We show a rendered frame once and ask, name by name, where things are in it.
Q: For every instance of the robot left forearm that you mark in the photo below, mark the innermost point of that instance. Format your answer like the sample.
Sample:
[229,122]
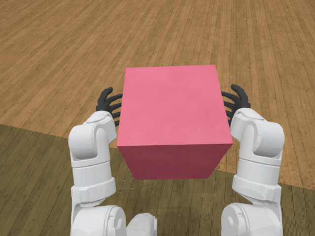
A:
[90,160]

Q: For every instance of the robot left upper arm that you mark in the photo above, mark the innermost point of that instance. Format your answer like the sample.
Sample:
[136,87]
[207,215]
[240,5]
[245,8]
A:
[107,220]

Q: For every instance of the carton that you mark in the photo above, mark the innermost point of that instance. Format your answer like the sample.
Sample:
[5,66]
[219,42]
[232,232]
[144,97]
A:
[173,122]

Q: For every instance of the right robot hand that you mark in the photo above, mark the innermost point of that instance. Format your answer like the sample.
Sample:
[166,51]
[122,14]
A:
[239,102]

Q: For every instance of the left robot hand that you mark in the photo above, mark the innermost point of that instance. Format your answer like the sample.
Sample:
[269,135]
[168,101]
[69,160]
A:
[104,103]

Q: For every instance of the robot right forearm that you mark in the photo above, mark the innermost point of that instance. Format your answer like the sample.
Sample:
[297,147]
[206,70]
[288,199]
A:
[260,155]

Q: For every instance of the left robot thigh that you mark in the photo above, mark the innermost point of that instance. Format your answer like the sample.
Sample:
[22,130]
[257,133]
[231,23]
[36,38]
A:
[142,225]

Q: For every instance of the robot right upper arm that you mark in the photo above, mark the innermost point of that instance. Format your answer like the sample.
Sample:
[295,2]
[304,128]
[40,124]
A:
[239,219]

